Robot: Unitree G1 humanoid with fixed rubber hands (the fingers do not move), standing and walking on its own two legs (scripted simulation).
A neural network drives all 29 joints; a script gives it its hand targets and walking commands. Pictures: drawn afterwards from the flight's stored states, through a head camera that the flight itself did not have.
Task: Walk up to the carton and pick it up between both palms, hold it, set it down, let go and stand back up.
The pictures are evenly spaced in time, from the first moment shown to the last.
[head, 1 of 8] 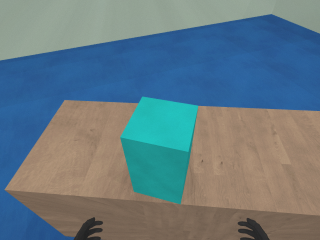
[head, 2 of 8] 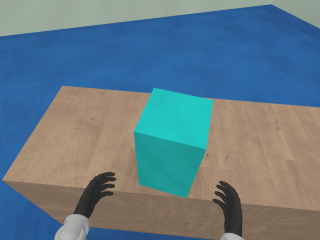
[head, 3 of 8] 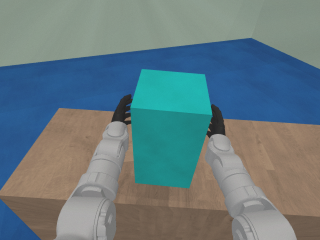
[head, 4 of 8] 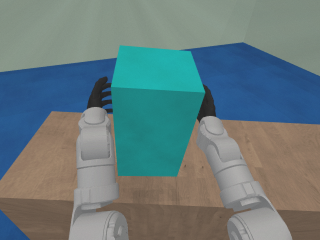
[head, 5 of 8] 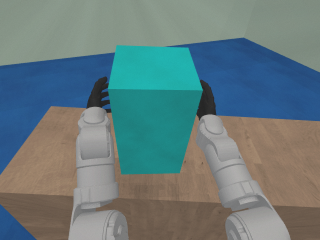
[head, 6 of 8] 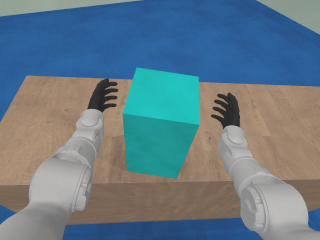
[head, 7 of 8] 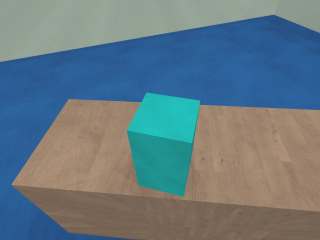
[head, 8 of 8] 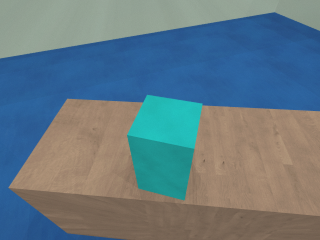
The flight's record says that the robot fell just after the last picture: no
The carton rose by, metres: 0.22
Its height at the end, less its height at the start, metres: +0.00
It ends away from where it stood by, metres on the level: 0.01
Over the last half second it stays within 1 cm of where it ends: yes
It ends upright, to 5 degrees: yes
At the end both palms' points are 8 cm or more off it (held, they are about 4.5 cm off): yes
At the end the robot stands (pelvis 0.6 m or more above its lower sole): yes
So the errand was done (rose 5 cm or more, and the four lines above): yes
